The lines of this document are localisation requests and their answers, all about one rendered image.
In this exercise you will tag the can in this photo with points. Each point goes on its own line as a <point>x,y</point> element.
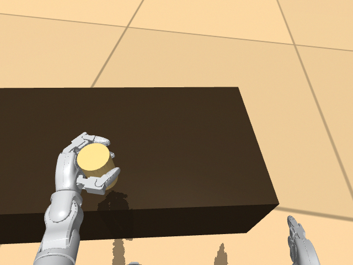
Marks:
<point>95,161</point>

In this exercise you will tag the left robot arm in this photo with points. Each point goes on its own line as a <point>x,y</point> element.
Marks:
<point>63,218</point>

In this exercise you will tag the right robot hand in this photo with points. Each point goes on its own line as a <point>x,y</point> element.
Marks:
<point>302,251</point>

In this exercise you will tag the left robot hand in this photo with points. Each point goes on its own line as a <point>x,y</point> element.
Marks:
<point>69,175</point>

